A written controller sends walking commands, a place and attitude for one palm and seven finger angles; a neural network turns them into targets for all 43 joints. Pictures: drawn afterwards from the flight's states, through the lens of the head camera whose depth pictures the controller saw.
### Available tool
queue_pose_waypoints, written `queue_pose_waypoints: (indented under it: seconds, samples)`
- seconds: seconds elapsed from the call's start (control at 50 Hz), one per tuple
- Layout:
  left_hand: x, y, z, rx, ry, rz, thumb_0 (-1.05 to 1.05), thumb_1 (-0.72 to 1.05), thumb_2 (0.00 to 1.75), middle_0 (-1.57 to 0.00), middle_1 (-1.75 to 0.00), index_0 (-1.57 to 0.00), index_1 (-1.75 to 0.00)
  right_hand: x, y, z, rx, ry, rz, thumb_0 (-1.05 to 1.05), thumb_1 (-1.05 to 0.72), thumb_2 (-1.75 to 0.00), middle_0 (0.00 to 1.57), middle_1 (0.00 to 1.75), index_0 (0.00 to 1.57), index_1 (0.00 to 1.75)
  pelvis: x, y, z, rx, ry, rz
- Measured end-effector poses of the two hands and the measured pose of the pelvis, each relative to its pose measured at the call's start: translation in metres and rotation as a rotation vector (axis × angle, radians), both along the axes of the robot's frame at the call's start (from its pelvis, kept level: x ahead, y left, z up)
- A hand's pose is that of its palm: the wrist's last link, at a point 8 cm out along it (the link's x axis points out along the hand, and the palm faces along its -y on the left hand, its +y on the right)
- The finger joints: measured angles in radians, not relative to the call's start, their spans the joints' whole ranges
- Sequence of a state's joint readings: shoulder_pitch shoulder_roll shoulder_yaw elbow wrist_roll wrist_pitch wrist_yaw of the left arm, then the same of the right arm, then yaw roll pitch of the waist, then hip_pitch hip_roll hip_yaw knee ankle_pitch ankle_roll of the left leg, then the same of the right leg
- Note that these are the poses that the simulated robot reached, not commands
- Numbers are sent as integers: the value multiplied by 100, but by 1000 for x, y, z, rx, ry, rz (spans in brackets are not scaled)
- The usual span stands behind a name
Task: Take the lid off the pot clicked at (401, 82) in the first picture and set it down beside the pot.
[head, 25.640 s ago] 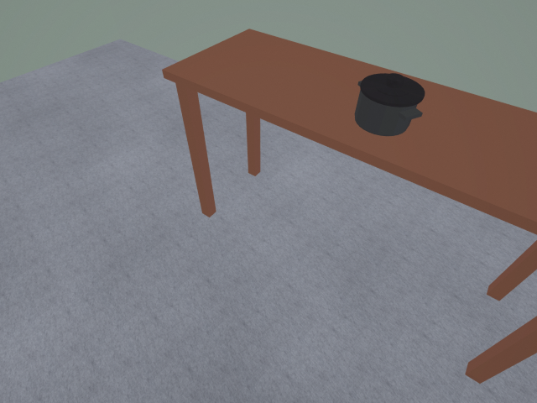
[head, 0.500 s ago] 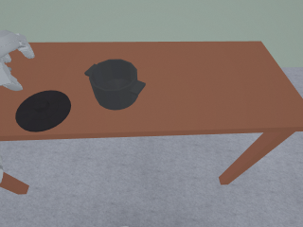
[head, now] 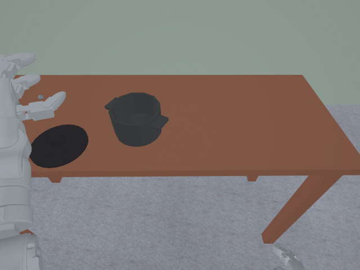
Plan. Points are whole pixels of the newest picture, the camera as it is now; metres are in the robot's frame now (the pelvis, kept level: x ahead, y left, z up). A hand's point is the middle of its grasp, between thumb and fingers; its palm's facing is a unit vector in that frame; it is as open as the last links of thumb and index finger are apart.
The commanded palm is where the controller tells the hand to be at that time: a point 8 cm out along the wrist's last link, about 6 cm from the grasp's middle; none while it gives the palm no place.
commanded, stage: draw the hand back to the body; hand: left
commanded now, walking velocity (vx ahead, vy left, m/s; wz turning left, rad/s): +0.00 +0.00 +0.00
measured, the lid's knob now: (56, 139) +0.45 +0.38 +0.01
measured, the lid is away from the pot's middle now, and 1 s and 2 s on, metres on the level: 0.24 0.24 0.24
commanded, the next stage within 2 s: step back with the hand held close in 1.36 s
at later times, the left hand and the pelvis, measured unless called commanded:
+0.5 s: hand (36, 132) +0.30 +0.27 +0.20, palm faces +0.50 -0.83 -0.24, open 8.1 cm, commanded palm +0.24 +0.30 +0.21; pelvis +0.01 -0.02 +0.00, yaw +1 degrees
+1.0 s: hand (25, 177) +0.22 +0.25 +0.18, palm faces +0.43 -0.86 -0.29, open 7.4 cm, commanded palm +0.16 +0.29 +0.20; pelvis +0.00 +0.00 +0.00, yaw +1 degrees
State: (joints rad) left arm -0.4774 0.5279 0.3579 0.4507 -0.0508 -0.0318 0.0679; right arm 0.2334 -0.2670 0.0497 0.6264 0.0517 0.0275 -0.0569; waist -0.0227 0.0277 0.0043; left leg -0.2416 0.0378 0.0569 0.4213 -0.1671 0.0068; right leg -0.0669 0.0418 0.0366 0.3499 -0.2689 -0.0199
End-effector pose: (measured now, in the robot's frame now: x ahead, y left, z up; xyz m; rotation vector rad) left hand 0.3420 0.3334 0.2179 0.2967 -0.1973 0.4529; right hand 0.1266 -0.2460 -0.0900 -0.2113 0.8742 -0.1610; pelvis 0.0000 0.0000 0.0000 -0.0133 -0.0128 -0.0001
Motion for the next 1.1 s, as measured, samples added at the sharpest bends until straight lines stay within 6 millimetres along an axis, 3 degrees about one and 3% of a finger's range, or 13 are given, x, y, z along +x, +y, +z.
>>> queue_pose_waypoints:
  seconds: [0.14,0.26,0.54,0.74,1.1]
  samples:
    - [-29,-10,-1,14,-22,31,0,27,77,-32,-65,-32,-65,11,-21,-5,-10,10,10,1,-90,-90,20,30,20,30,7,-13,1,9,-14,6]
    - [-49,-14,-10,8,-9,58,1,41,80,-29,-57,-30,-57,30,-28,0,-13,-33,23,1,-90,-90,20,30,20,30,9,-23,1,13,-25,10]
    - [-91,-31,-13,30,-51,33,1,73,87,-23,-39,-24,-39,71,-3,13,26,-156,95,1,-90,-90,20,30,20,30,9,-23,2,16,-47,14]
    - [-120,-35,-20,45,-51,1,2,86,90,-21,-32,-22,-32,71,17,16,31,-170,126,1,-90,-90,20,30,20,30,8,-15,3,14,-65,13]
    - [-184,-41,-25,92,-28,-50,2,89,90,-21,-30,-21,-31,62,38,25,23,-210,157,1,-90,-90,20,30,20,30,-4,0,3,5,-99,17]
